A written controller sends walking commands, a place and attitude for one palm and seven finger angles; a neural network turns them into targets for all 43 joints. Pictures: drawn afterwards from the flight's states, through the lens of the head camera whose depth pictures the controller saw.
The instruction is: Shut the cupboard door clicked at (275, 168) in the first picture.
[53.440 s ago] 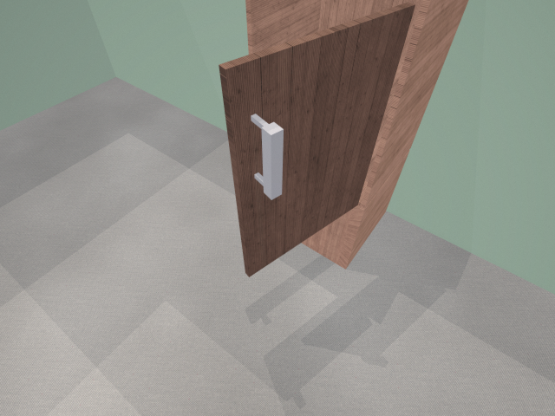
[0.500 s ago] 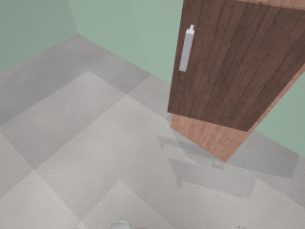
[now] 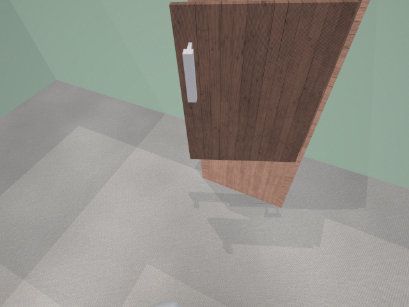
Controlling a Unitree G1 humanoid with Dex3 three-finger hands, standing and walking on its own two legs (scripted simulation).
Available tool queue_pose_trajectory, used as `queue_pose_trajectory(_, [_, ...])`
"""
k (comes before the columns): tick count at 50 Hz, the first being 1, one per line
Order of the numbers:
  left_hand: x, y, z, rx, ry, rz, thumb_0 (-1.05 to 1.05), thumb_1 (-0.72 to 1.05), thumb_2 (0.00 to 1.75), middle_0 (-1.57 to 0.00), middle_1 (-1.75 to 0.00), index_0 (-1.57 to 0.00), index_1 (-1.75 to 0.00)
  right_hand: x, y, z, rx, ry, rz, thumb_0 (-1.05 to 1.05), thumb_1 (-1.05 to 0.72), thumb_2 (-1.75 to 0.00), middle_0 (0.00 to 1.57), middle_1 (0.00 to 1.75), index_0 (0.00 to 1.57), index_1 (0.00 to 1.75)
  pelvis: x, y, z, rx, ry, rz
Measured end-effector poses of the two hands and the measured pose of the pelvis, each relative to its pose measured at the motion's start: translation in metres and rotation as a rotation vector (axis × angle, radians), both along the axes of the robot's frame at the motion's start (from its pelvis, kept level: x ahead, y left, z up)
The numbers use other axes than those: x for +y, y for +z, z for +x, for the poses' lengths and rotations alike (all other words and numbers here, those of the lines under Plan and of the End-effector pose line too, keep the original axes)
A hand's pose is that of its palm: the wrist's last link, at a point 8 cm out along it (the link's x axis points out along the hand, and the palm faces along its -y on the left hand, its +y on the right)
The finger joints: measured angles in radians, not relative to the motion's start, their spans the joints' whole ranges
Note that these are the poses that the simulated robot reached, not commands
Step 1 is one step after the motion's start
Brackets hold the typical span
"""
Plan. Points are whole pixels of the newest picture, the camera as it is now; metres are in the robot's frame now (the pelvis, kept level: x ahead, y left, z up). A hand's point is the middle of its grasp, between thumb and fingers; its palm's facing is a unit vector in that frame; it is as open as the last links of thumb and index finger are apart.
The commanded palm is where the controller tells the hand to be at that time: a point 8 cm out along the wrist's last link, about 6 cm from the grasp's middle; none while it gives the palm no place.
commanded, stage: take the last steps up to it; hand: left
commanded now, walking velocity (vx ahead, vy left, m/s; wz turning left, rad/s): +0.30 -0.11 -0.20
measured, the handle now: (191, 73) +0.68 +0.07 +0.09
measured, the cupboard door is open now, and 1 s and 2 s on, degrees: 22 22 22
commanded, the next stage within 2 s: come to a stop and stand still in 0.56 s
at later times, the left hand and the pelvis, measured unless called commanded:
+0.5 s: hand (149, 274) +0.22 +0.15 -0.16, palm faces -0.12 -0.98 -0.17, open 7.4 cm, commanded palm none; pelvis +0.12 -0.03 +0.01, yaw -6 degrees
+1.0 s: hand (180, 244) +0.30 +0.09 -0.18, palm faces -0.03 -0.98 -0.21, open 7.3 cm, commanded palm none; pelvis +0.24 -0.09 +0.00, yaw -6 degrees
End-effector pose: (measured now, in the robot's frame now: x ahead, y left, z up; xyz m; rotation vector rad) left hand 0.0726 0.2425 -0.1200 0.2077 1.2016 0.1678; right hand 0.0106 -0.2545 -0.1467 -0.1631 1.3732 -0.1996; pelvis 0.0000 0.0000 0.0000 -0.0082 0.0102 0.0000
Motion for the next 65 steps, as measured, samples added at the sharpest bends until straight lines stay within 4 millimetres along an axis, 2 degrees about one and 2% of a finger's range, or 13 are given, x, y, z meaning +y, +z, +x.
queue_pose_trajectory(8, [-0.011,-0.017,-0.013,0.102,0.018,-0.073,0.00,0.90,0.90,-0.20,-0.30,-0.20,-0.30,0.001,0.021,0.040,-0.080,0.007,-0.027,0.01,-0.91,-0.90,0.20,0.30,0.19,0.30,0.002,0.004,0.029,0.005,-0.015,0.000])
queue_pose_trajectory(13, [-0.004,-0.038,-0.002,0.183,-0.003,-0.104,0.00,0.90,0.90,-0.20,-0.30,-0.20,-0.30,0.010,0.020,0.063,-0.140,0.000,-0.071,0.01,-0.91,-0.90,0.20,0.30,0.20,0.30,0.009,-0.007,0.053,0.007,-0.060,-0.003])
queue_pose_trajectory(19, [-0.009,-0.023,0.062,0.148,-0.062,-0.099,0.01,0.91,0.90,-0.20,-0.30,-0.19,-0.30,0.015,0.030,0.045,-0.040,-0.061,-0.049,0.01,-0.91,-0.90,0.20,0.30,0.20,0.30,-0.003,0.008,0.083,0.010,-0.091,-0.008])
queue_pose_trajectory(25, [-0.039,-0.010,0.146,0.053,-0.130,-0.073,0.00,0.91,0.90,-0.19,-0.30,-0.19,-0.30,0.005,0.023,0.028,0.105,-0.140,0.012,0.01,-0.91,-0.90,0.21,0.30,0.20,0.30,-0.028,0.009,0.119,0.014,-0.112,-0.004])
queue_pose_trajectory(31, [-0.081,-0.017,0.211,-0.031,-0.160,-0.030,0.00,0.91,0.90,-0.19,-0.30,-0.19,-0.30,-0.030,-0.007,0.047,0.197,-0.185,0.066,0.01,-0.91,-0.90,0.21,0.30,0.20,0.30,-0.068,-0.012,0.161,0.008,-0.118,0.009])
queue_pose_trajectory(36, [-0.107,-0.013,0.211,0.028,-0.117,-0.043,0.00,0.91,0.90,-0.20,-0.30,-0.19,-0.30,-0.061,0.001,0.125,0.095,-0.140,0.031,0.01,-0.91,-0.90,0.20,0.30,0.20,0.30,-0.082,0.000,0.189,0.008,-0.106,-0.002])
queue_pose_trajectory(39, [-0.108,-0.013,0.210,0.062,-0.087,-0.033,-0.01,0.94,0.90,-0.20,-0.30,-0.20,-0.30,-0.072,0.008,0.180,-0.002,-0.103,0.011,0.01,-0.91,-0.90,0.20,0.30,0.19,0.30,-0.088,0.005,0.205,0.016,-0.104,-0.004])
queue_pose_trajectory(44, [-0.108,-0.027,0.213,0.111,-0.054,-0.052,-0.01,0.93,0.90,-0.20,-0.30,-0.20,-0.30,-0.072,0.011,0.256,-0.126,-0.051,-0.005,0.01,-0.91,-0.90,0.20,0.30,0.19,0.30,-0.087,-0.001,0.229,-0.003,-0.111,-0.023])
queue_pose_trajectory(48, [-0.105,-0.031,0.218,0.127,-0.026,-0.052,0.00,0.92,0.90,-0.20,-0.30,-0.20,-0.30,-0.069,0.017,0.294,-0.181,-0.010,-0.013,0.01,-0.91,-0.90,0.20,0.30,0.19,0.30,-0.088,-0.002,0.237,-0.008,-0.111,0.000])
queue_pose_trajectory(52, [-0.103,-0.023,0.224,0.118,-0.016,-0.028,0.00,0.91,0.90,-0.20,-0.30,-0.20,-0.30,-0.074,0.019,0.312,-0.210,0.021,-0.013,0.00,-0.91,-0.90,0.20,0.30,0.20,0.30,-0.092,0.001,0.232,-0.004,-0.105,-0.003])
queue_pose_trajectory(56, [-0.105,-0.013,0.226,0.087,-0.019,0.006,0.00,0.91,0.90,-0.20,-0.30,-0.20,-0.30,-0.088,0.017,0.312,-0.221,0.022,-0.009,0.00,-0.91,-0.90,0.20,0.30,0.20,0.30,-0.102,0.002,0.224,-0.002,-0.105,-0.007])
queue_pose_trajectory(61, [-0.113,-0.013,0.215,0.053,-0.045,0.054,0.00,0.91,0.90,-0.20,-0.30,-0.19,-0.30,-0.115,0.003,0.297,-0.220,-0.013,0.011,0.01,-0.91,-0.90,0.21,0.30,0.20,0.30,-0.123,-0.009,0.216,-0.002,-0.105,0.026])
queue_pose_trajectory(65, [-0.126,-0.009,0.200,0.091,-0.062,0.036,0.00,0.91,0.90,-0.20,-0.30,-0.19,-0.30,-0.127,0.004,0.271,-0.165,-0.048,-0.001,0.01,-0.91,-0.90,0.20,0.30,0.20,0.30,-0.125,-0.003,0.212,-0.011,-0.098,0.018])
